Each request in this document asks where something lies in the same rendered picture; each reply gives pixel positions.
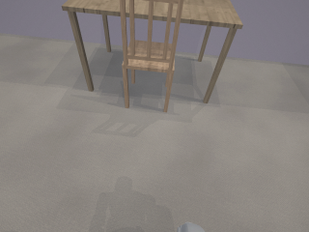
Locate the table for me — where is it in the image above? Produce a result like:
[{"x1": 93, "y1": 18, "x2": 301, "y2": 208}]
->
[{"x1": 61, "y1": 0, "x2": 243, "y2": 103}]

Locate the right robot thigh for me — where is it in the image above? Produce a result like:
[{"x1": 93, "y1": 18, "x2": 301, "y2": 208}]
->
[{"x1": 177, "y1": 222, "x2": 205, "y2": 232}]

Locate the chair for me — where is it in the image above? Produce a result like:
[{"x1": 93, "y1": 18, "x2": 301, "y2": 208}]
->
[{"x1": 119, "y1": 0, "x2": 184, "y2": 113}]

